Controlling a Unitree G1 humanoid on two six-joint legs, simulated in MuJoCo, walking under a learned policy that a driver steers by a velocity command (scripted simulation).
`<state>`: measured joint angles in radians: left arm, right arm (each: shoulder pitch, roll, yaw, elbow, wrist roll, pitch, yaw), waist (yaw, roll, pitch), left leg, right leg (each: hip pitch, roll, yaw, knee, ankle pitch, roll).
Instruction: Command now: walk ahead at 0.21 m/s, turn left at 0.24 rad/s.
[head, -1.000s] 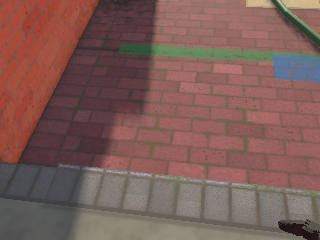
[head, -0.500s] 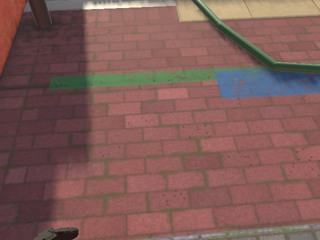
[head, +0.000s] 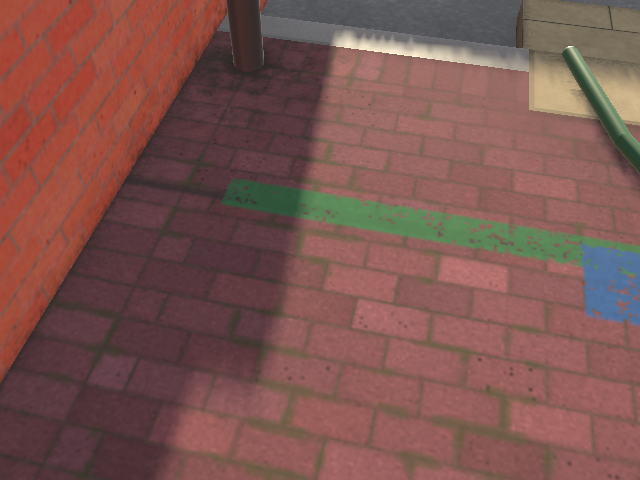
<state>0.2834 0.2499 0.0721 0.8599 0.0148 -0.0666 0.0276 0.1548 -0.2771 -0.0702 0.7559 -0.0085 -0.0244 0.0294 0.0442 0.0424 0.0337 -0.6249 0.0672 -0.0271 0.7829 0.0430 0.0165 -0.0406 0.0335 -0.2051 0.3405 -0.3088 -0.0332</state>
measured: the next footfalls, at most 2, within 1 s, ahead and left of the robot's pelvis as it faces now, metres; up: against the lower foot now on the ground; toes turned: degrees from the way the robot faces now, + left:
left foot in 0.06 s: +0.16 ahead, +0.11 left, +0.00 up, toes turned +2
right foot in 0.52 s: +0.07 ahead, -0.13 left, +0.00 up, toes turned -14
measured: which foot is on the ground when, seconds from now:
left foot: up 0.00-0.04, down 0.06-0.54, up 0.56-1.00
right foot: down 0.00-0.08, up 0.10-0.50, down 0.52-1.00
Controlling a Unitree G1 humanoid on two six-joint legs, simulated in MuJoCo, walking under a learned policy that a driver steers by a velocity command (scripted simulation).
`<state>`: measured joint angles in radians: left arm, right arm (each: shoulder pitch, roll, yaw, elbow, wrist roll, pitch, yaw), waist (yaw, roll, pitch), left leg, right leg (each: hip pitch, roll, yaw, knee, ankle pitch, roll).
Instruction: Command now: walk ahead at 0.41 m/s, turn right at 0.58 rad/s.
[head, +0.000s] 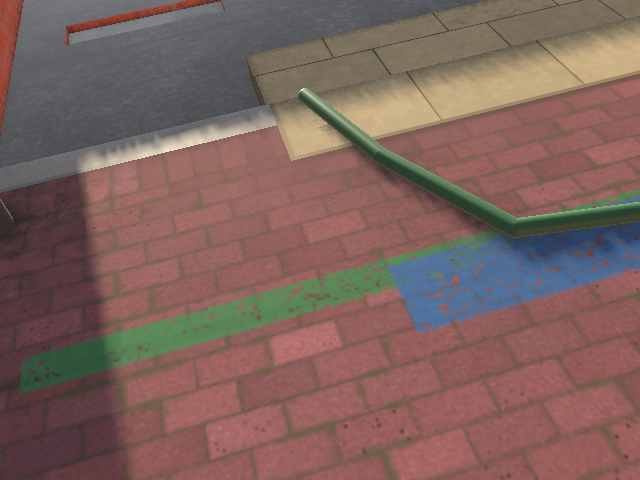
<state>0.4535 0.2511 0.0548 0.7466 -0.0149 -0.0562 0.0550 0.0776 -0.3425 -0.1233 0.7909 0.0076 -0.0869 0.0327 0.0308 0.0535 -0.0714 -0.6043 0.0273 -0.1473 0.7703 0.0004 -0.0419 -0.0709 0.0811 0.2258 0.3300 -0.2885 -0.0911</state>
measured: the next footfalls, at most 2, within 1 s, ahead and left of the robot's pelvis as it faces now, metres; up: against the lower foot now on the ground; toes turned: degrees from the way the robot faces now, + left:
left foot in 0.30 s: +0.32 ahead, +0.23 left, -0.15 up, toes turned -16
right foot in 0.80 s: +0.56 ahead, -0.04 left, -0.15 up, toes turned -27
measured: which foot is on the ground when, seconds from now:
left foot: up 0.00-0.28, down 0.30-0.80, up 0.82-1.00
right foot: down 0.00-0.32, up 0.34-0.78, down 0.80-1.00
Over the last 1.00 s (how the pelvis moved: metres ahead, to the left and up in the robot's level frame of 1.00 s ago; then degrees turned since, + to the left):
0.14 -0.08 0.01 -27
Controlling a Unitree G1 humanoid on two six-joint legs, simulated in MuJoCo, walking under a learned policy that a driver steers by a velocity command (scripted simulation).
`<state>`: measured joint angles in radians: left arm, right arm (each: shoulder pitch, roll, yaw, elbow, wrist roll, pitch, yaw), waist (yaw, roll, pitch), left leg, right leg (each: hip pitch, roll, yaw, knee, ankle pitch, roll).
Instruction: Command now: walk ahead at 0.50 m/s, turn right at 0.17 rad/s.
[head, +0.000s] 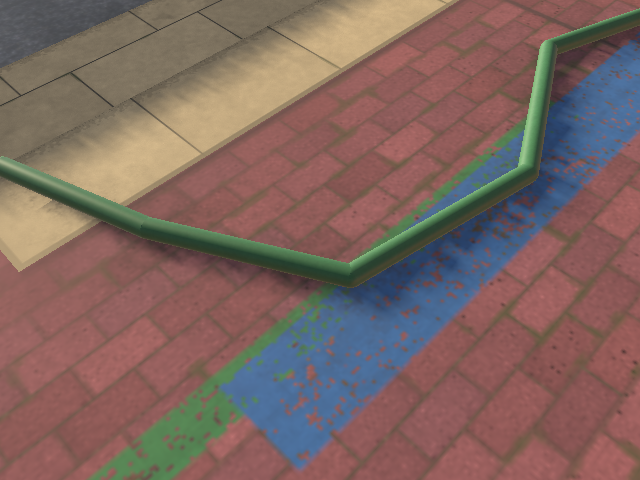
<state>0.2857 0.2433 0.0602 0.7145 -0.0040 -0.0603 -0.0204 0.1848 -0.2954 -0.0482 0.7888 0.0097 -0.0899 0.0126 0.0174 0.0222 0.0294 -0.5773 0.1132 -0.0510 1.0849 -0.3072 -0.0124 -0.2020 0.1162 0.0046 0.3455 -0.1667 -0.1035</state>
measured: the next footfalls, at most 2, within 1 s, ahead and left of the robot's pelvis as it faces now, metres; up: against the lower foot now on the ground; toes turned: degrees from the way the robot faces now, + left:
left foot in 0.26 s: +0.32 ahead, +0.18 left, +0.00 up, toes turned +0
right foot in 0.84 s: +0.62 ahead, -0.05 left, +0.00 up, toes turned -2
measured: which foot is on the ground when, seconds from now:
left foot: up 0.00-0.24, down 0.26-0.86, up 0.88-1.00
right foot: down 0.00-0.28, up 0.30-0.82, down 0.84-1.00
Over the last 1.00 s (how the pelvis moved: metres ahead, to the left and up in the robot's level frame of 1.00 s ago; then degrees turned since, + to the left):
0.55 0.04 -0.16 -29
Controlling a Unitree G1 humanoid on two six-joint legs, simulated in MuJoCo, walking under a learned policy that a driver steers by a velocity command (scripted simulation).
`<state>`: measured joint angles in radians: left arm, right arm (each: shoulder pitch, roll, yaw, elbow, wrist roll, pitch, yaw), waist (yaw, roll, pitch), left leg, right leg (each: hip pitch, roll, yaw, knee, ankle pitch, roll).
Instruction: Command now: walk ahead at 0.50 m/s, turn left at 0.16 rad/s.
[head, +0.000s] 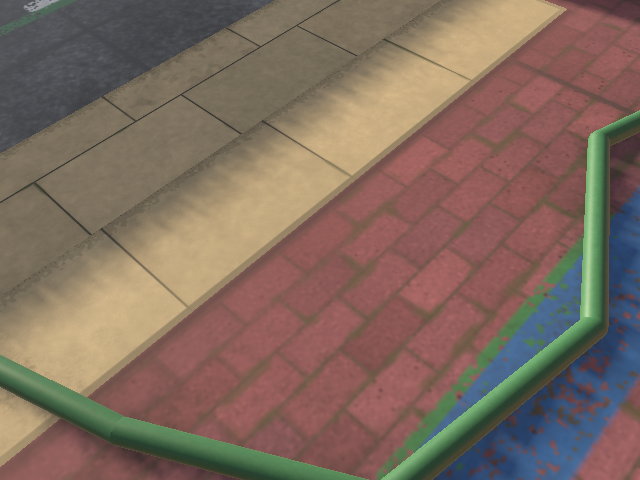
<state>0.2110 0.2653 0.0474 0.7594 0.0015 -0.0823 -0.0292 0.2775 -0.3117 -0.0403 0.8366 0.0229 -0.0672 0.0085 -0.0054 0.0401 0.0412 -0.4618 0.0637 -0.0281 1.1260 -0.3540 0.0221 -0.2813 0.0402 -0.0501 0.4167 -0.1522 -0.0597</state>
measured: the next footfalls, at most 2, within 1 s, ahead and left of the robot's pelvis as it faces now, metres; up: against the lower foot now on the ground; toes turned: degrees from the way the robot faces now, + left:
left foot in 0.38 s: +0.35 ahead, +0.17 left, +0.00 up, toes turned +14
right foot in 0.86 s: +0.62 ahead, +0.08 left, +0.00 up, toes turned +32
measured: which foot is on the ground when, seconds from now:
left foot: up 0.00-0.36, down 0.38-0.86, up 0.88-1.00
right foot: down 0.00-0.40, up 0.42-0.84, down 0.86-1.00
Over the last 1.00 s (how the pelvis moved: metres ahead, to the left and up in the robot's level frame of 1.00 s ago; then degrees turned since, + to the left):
0.54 0.04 0.00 0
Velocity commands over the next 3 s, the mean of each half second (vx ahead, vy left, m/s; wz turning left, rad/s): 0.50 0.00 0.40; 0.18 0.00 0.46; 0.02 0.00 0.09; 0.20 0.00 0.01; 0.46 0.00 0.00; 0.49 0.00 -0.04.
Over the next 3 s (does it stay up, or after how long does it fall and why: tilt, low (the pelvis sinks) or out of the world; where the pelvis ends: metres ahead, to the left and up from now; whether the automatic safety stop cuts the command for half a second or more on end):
stays up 0.94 0.49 0.00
